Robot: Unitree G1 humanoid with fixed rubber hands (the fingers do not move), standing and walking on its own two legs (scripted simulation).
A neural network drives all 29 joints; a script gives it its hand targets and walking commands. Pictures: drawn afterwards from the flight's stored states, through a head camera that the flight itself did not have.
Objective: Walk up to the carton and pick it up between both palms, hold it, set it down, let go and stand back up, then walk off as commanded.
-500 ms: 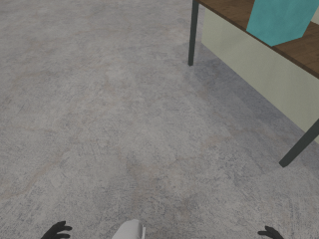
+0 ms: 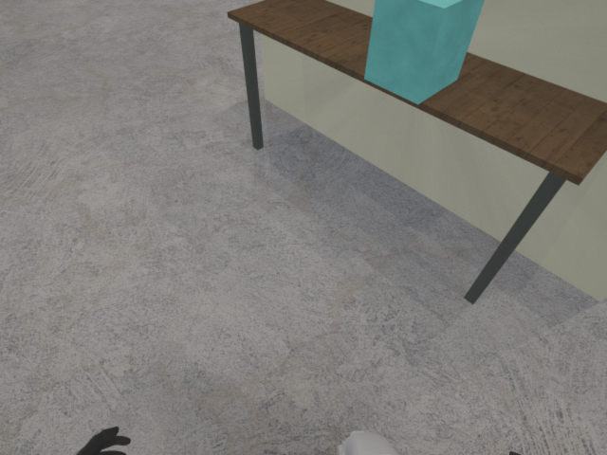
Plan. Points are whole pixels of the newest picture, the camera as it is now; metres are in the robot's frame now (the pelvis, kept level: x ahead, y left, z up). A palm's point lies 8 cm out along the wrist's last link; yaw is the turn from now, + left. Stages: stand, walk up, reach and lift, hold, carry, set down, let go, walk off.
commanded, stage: walk up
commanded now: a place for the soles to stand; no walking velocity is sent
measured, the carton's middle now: (420, 37) +1.15 -0.29 +0.03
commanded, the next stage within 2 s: none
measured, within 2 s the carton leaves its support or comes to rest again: neither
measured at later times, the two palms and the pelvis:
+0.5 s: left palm (124, 336) +0.29 +0.30 -0.09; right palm (500, 454) +0.16 -0.27 -0.14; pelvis +0.13 +0.03 -0.03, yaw -14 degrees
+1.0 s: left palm (162, 232) +0.51 +0.30 -0.09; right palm (439, 454) +0.16 -0.19 -0.16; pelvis +0.28 +0.07 -0.04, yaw -29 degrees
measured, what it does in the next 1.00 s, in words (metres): walks ahead, turning right: right foot, then left foot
